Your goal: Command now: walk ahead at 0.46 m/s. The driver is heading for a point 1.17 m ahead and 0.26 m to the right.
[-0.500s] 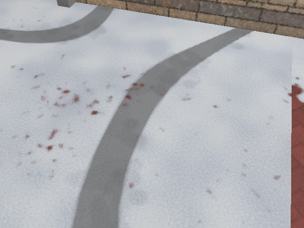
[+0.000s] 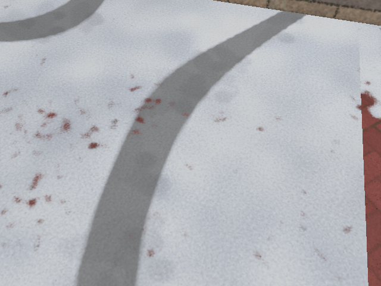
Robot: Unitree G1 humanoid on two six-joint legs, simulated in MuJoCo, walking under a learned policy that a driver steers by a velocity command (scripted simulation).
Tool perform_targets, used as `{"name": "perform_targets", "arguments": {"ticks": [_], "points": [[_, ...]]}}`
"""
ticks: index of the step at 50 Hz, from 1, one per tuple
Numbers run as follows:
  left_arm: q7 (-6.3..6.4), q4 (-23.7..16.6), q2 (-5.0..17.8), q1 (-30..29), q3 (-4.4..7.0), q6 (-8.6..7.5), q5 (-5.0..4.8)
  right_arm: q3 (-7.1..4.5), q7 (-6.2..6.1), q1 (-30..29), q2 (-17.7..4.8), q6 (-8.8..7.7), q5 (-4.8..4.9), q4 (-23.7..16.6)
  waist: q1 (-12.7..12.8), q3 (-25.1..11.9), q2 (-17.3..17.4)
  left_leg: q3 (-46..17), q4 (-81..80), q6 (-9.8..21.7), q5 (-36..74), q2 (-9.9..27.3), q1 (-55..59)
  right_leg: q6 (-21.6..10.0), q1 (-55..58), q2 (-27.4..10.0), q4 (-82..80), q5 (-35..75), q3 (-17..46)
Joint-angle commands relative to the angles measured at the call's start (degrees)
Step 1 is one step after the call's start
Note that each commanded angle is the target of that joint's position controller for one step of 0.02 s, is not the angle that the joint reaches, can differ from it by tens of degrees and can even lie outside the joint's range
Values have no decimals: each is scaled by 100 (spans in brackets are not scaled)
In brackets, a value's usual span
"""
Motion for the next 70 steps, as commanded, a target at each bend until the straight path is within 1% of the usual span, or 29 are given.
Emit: {"name": "perform_targets", "arguments": {"ticks": [1,2,3,4,5,7,9,12,18,24,26,28,29,30,31,33,35,41,50,53,55,56,57,58,59,60,62,65,70], "points": [[131,271,626,1703,235,-95,-43,-167,-24,-91,-1009,-58,43,-184,1119,-481,593,-101,2100,432,6472,1128,-1027,-310,2561,443,-655,358,-170],[184,504,880,2497,341,-137,46,-153,4,-111,-955,-55,54,-240,1400,-905,470,-29,3338,385,5190,931,-1857,-437,3782,-94,-754,9,374],[191,542,1450,3096,461,-156,199,-41,55,236,-341,-34,119,-419,1257,-1647,-607,259,5463,248,1504,285,-3222,-883,5011,-1860,-1035,-1071,2752],[110,555,1448,2855,478,-79,60,-150,98,400,-505,3,157,-409,1060,-1866,-952,-179,6775,253,-433,-300,-4183,-1444,4956,-2448,-2199,-1592,5003],[93,427,1144,2051,399,-81,-48,-208,96,-184,-716,44,46,-596,715,-805,-483,-306,6843,337,120,204,-4626,-1250,4043,-2240,-2432,-2290,4286],[60,343,529,1438,230,-202,-38,-231,154,-824,-606,39,-26,-746,464,74,33,-239,6193,346,784,577,-4303,-942,2575,-1736,-2751,-1200,2929],[112,527,269,1657,124,-299,-20,-230,208,-668,-402,172,-123,-708,186,108,-78,-212,5711,246,805,718,-3779,-748,2021,-1390,-2831,-191,2099],[150,698,409,2135,116,-395,-28,-263,258,-1030,-388,297,-125,-862,127,210,-203,19,5227,123,1041,756,-4079,-735,2072,-1212,-2926,691,1546],[159,793,428,2812,44,-391,-52,-226,334,-2785,-380,318,-42,-1469,492,427,-289,462,3317,-72,2231,663,-4612,-518,2581,-933,-2975,1898,935],[251,977,537,3313,35,-377,16,-211,318,-3583,-453,261,-3,-1782,690,408,-412,654,2177,159,2147,357,-4456,-508,3723,-1207,-2572,3041,848],[286,971,626,3160,57,-370,41,-266,273,-3288,-563,213,-13,-1741,469,228,-474,720,1960,352,1659,136,-3907,-452,3956,-1279,-2023,4298,748],[292,964,734,3002,85,-331,36,-397,184,-1981,-767,138,-34,-1323,-92,-447,-447,810,1499,587,1579,-185,-2409,-312,3875,-1149,-524,5075,586],[279,887,680,2930,61,-331,-18,-504,123,-1039,-1026,85,-141,-1058,-466,-962,-332,314,1409,789,1628,308,-975,-229,2953,-981,714,3947,488],[200,688,122,3417,-62,-330,-264,-682,80,-240,-1679,84,-299,-984,-424,-1912,785,-2211,1299,1537,1139,2145,963,49,958,-228,3062,1033,107],[197,749,445,3404,61,-312,-202,-676,165,-454,-1558,182,-105,-974,-309,-2163,658,-3847,537,1831,1062,2626,978,24,81,339,4158,-1944,690],[173,458,494,2442,111,-319,-56,-506,220,-1602,-991,166,35,-1124,94,-553,112,-2304,89,1413,881,2116,-727,-35,-324,-284,3866,-1029,964],[131,463,303,2399,122,-212,69,-368,186,-1759,-560,85,36,-1009,464,-41,143,-1342,-225,997,1545,1585,-1767,31,176,-564,3203,-721,928],[-7,223,217,1752,141,55,68,-373,127,-1070,-810,-84,8,-753,541,220,271,-244,-592,805,2442,1309,-1881,241,-323,-648,2413,109,789],[-72,-423,143,78,28,-7,31,-301,-3,-348,-823,-99,-5,-584,121,431,320,801,-366,504,3992,1419,-719,39,-414,-350,101,968,108],[-53,-456,248,266,92,-26,60,-334,-87,-431,-997,-48,-25,-581,319,203,437,1068,444,443,5975,1565,-179,-252,47,-11,-169,256,-176],[-11,-248,423,1049,202,-43,73,-381,-119,-562,-1151,30,-55,-624,670,-286,565,1222,1754,423,7105,1607,-63,-520,885,374,-285,-274,-339],[2,-25,559,1762,288,-79,108,-400,-103,-632,-1217,79,-31,-683,983,-669,504,1313,2853,358,6705,1542,-387,-680,1803,508,-697,-138,-274],[49,147,964,2552,445,-97,202,-392,-65,-783,-1198,79,12,-868,1377,-1131,173,1352,4457,220,5147,1400,-1558,-1007,3157,-159,-973,-401,733],[93,68,1583,2602,607,-64,202,-295,82,-504,-618,47,113,-1238,991,-1637,-1229,1235,6753,-82,-71,175,-4125,-1997,4945,-1935,-1279,-158,3819],[77,88,1504,2606,589,29,10,-384,116,-1196,-1037,-17,54,-1414,1105,-1737,-496,-39,7283,-49,-472,15,-4927,-2038,4987,-2004,-1921,-261,4769],[107,45,1356,2155,540,47,-22,-359,148,-1644,-1000,-99,84,-1632,923,-878,-303,-162,6980,-7,130,393,-5353,-1805,4317,-1896,-2065,-33,3880],[126,-19,885,1703,420,-1,-41,-366,125,-1666,-967,-92,9,-1604,500,-261,305,-135,6061,-85,594,702,-4770,-1344,3073,-1411,-2267,1138,2927],[164,-1,825,1767,357,-154,-128,-348,169,-1522,-806,237,-174,-1676,216,-283,86,-71,5365,-348,559,778,-4211,-1177,2458,-949,-2375,2004,2284],[153,6,1055,2358,396,-164,-127,-336,225,-2646,-872,385,-150,-2159,516,-50,-224,125,4193,-593,1536,754,-4832,-875,2500,-664,-2514,2037,2190]]}}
